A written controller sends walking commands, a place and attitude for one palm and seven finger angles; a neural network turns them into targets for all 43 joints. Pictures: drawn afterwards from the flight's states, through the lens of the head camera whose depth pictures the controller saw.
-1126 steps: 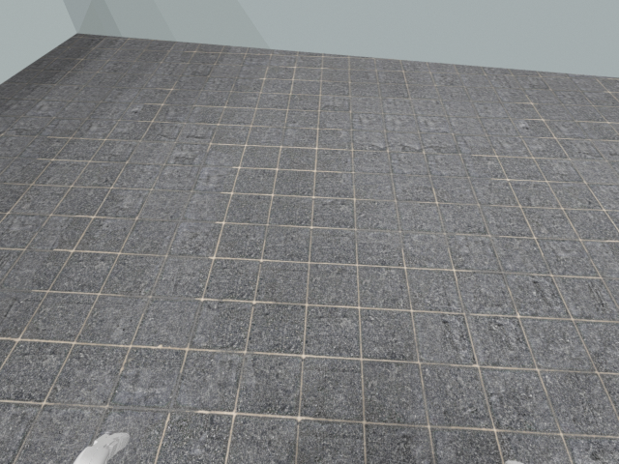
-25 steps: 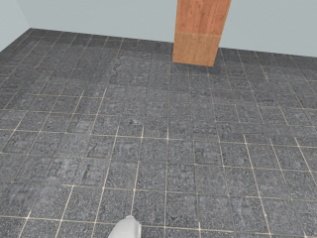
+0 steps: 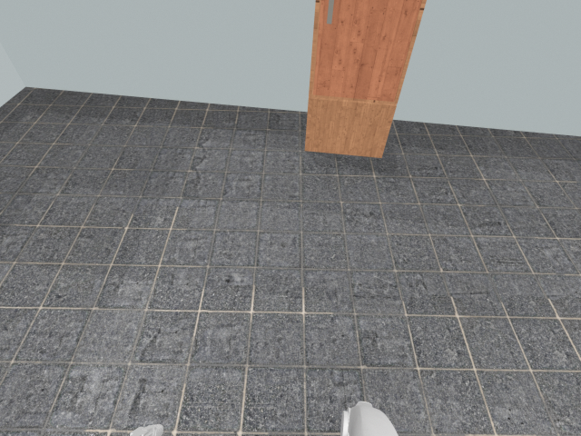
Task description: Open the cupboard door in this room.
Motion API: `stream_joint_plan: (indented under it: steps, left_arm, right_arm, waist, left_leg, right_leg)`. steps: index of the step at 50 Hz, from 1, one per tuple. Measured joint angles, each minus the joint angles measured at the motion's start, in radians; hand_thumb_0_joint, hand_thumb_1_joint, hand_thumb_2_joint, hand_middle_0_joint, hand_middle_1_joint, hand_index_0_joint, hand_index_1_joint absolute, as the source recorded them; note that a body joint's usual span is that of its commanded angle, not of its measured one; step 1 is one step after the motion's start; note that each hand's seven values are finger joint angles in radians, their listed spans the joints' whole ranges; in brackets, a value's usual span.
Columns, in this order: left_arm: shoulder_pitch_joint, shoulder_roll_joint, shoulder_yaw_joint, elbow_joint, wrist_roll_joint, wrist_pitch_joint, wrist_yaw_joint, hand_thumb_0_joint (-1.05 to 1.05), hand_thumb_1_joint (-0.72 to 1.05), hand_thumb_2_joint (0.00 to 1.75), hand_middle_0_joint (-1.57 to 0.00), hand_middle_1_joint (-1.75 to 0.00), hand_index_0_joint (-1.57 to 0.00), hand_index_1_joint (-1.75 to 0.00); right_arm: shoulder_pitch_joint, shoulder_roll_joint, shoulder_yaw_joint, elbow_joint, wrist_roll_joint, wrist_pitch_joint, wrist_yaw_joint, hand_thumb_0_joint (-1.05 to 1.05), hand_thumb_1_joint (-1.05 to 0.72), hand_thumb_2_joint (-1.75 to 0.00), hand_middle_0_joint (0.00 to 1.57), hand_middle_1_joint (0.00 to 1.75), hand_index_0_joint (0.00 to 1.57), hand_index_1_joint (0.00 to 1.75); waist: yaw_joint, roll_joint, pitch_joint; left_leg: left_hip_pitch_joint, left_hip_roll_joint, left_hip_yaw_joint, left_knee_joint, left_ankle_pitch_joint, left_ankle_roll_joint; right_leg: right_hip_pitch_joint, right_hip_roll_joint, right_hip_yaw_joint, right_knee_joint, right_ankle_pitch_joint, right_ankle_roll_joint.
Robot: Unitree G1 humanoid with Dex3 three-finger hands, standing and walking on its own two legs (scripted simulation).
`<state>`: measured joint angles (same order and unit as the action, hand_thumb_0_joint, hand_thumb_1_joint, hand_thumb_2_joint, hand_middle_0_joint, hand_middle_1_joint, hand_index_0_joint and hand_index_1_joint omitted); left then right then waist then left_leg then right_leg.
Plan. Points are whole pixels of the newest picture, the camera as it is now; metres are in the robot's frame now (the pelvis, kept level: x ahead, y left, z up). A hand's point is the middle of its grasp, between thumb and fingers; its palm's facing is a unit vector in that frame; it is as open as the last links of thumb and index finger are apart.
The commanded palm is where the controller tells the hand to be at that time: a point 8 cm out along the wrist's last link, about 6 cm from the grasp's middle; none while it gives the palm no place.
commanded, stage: turn or walk to find it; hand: left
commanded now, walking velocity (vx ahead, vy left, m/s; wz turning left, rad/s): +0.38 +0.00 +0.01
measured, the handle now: (331, 0) +1.62 -0.10 +0.01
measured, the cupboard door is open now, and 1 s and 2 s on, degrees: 0 0 0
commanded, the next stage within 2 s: stand and wait in 0.66 s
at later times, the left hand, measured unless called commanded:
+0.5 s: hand (220, 392) +0.22 +0.13 -0.16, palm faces +0.07 -0.97 -0.25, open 7.2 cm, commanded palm none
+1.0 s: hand (218, 294) +0.41 +0.17 -0.18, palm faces +0.06 -0.97 -0.22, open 7.3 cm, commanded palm none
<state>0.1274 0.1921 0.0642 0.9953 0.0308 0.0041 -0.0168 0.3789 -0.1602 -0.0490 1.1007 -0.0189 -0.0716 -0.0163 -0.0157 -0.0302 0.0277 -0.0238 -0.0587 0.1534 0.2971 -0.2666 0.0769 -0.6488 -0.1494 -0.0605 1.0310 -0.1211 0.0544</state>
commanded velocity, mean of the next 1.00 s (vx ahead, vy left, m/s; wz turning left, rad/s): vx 0.24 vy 0.00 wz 0.02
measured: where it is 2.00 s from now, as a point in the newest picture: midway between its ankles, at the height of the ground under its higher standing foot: (297, 387)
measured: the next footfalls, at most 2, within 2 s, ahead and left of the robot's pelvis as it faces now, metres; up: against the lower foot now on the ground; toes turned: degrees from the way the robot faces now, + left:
right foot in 0.20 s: +0.25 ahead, -0.16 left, +0.00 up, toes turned -9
left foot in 0.72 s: +0.41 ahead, +0.09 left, +0.00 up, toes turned +8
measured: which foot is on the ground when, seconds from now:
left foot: down 0.00-0.22, up 0.24-0.70, down 0.72-1.00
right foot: up 0.00-0.18, down 0.20-0.72, up 0.74-1.00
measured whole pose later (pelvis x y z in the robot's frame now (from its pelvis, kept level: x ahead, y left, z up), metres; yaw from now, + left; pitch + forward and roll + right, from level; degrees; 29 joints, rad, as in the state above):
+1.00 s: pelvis +0.37 -0.02 -0.01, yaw +1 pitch -2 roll +1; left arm 0.20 0.17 0.04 1.08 0.02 -0.01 0.02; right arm 0.18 -0.18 -0.04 1.06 -0.02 -0.05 -0.02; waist 0.01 -0.01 0.07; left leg -0.18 0.04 0.19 0.47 -0.26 0.02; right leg -0.41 -0.10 -0.09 0.80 -0.31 0.04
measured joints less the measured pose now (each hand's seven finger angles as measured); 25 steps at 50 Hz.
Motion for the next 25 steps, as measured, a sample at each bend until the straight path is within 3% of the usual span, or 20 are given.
stream_joint_plan:
  steps: [6,9,10,12,14,16,20,25]
  left_arm:
    - [-0.061,-0.01,-0.013,-0.019,-0.005,-0.003,-0.007,0.0,0.91,0.9,-0.2,-0.3,-0.19,-0.29]
    - [-0.076,-0.021,-0.023,-0.033,-0.006,-0.025,-0.01,0.01,0.91,0.9,-0.2,-0.3,-0.19,-0.29]
    - [-0.075,-0.021,-0.027,-0.037,-0.004,-0.041,-0.01,0.01,0.91,0.9,-0.2,-0.3,-0.19,-0.29]
    - [-0.072,-0.031,-0.028,-0.037,-0.003,-0.073,-0.002,0.0,0.91,0.9,-0.2,-0.3,-0.2,-0.29]
    - [-0.049,-0.041,-0.032,-0.024,-0.01,-0.081,0.002,0.0,0.91,0.9,-0.2,-0.3,-0.2,-0.29]
    - [-0.01,-0.051,-0.033,-0.001,-0.015,-0.075,0.007,0.0,0.91,0.9,-0.2,-0.3,-0.2,-0.29]
    - [0.064,-0.027,-0.003,0.034,-0.018,-0.077,0.031,-0.03,0.96,0.9,-0.21,-0.3,-0.2,-0.3]
    - [0.153,-0.011,-0.007,0.092,-0.007,-0.072,0.026,-0.02,0.95,0.9,-0.2,-0.3,-0.2,-0.29]
  right_arm:
    - [0.078,0.029,0.008,0.037,-0.011,0.001,0.001,0.0,-0.91,-0.9,0.2,0.3,0.2,0.3]
    - [0.107,0.035,0.011,0.061,-0.01,0.01,0.004,0.0,-0.91,-0.9,0.2,0.3,0.2,0.3]
    - [0.118,0.041,0.011,0.071,-0.006,0.013,0.007,0.0,-0.91,-0.9,0.2,0.3,0.2,0.3]
    - [0.1,0.044,0.014,0.084,0.003,0.031,0.015,0.0,-0.9,-0.9,0.2,0.3,0.2,0.3]
    - [0.065,0.036,0.009,0.077,0.007,0.043,0.018,0.01,-0.9,-0.9,0.2,0.3,0.2,0.3]
    - [0.019,0.02,-0.001,0.059,0.004,0.052,0.02,0.01,-0.91,-0.9,0.2,0.3,0.2,0.3]
    - [-0.076,-0.01,-0.016,-0.001,-0.009,0.06,0.022,0.01,-0.91,-0.9,0.19,0.3,0.2,0.3]
    - [-0.166,-0.034,-0.026,-0.061,-0.014,0.063,0.033,0.0,-0.91,-0.9,0.19,0.3,0.2,0.3]
  waist:
    - [-0.05,0.027,0.032]
    - [-0.058,0.048,0.047]
    - [-0.054,0.046,0.048]
    - [-0.041,0.051,0.069]
    - [-0.032,0.054,0.082]
    - [-0.021,0.055,0.078]
    - [-0.004,0.063,0.051]
    - [0.01,0.063,0.01]
  left_leg:
    - [0.077,0.024,-0.003,0.0,-0.081,-0.04]
    - [0.094,0.058,-0.003,0.076,-0.162,-0.071]
    - [0.074,0.07,-0.006,0.16,-0.199,-0.077]
    - [-0.051,0.094,-0.058,0.491,-0.216,-0.069]
    - [-0.193,0.093,-0.111,0.798,-0.193,-0.058]
    - [-0.315,0.111,-0.124,0.938,-0.112,-0.057]
    - [-0.491,0.162,-0.135,0.923,0.012,-0.081]
    - [-0.565,0.198,-0.116,0.751,0.089,-0.115]
  right_leg:
    - [0.077,0.028,-0.03,-0.273,-0.049,-0.034]
    - [0.164,0.064,-0.058,-0.413,-0.058,-0.066]
    - [0.202,0.072,-0.066,-0.455,-0.009,-0.086]
    - [0.209,0.083,-0.082,-0.391,-0.026,-0.115]
    - [0.254,0.09,-0.095,-0.381,-0.097,-0.122]
    - [0.309,0.1,-0.101,-0.426,-0.111,-0.117]
    - [0.398,0.122,-0.116,-0.532,-0.099,-0.118]
    - [0.482,0.135,-0.128,-0.623,-0.109,-0.113]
